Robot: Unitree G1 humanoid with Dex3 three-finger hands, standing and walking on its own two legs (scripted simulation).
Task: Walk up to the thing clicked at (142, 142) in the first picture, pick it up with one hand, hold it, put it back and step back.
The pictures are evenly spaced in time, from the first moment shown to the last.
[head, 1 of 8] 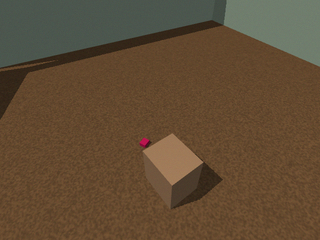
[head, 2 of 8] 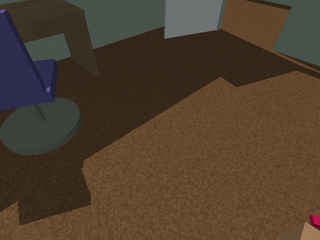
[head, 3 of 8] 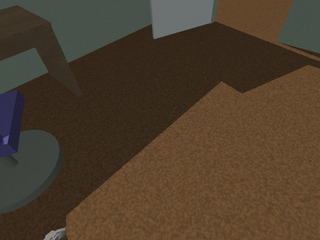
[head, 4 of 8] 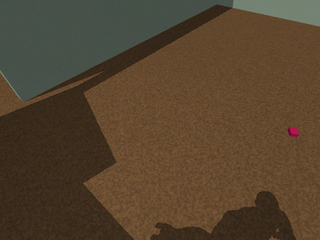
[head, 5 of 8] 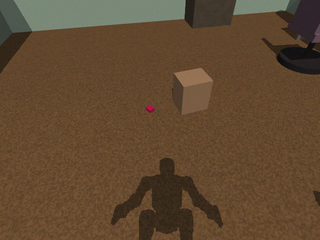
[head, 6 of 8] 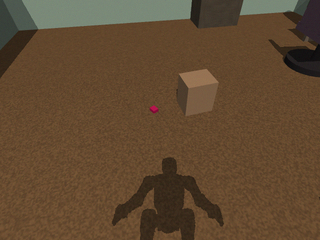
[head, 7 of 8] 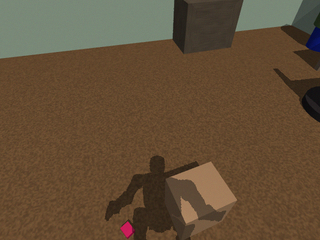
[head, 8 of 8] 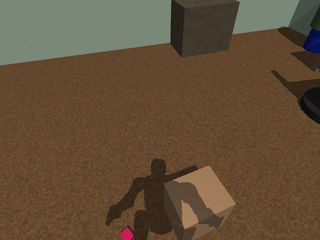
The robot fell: no
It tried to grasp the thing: no
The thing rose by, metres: 0.00
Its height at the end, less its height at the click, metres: +0.00
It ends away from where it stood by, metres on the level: 0.00
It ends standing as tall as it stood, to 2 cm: yes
